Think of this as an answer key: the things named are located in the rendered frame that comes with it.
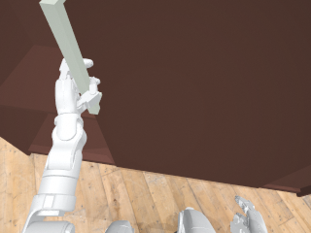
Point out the left robot upper arm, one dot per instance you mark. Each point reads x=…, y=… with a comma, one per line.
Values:
x=51, y=226

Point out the left robot thigh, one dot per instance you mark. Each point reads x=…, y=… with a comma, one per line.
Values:
x=120, y=226

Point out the handle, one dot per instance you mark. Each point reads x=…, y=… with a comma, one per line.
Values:
x=60, y=25

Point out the robot right hand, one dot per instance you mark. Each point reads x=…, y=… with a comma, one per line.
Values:
x=251, y=223

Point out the robot left hand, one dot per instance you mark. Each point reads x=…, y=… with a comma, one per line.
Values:
x=67, y=92

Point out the right robot thigh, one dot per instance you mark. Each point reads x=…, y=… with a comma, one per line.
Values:
x=193, y=221

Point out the robot left forearm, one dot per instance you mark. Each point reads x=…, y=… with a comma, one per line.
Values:
x=56, y=194

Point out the wardrobe door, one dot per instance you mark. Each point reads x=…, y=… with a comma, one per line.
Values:
x=212, y=90
x=297, y=179

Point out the robot thigh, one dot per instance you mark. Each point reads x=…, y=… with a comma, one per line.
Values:
x=193, y=221
x=120, y=226

